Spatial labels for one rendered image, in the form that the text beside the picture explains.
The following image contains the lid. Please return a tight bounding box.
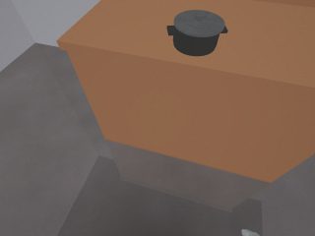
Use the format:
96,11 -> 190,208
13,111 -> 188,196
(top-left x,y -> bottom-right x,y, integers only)
173,10 -> 225,37

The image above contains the pot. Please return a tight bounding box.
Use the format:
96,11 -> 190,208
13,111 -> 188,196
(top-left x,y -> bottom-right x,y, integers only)
166,26 -> 228,57

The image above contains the table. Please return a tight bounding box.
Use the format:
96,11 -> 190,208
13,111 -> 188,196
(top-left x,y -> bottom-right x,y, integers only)
56,0 -> 315,183

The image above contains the knob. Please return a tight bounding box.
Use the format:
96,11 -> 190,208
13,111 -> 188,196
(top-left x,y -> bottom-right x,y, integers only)
194,11 -> 207,21

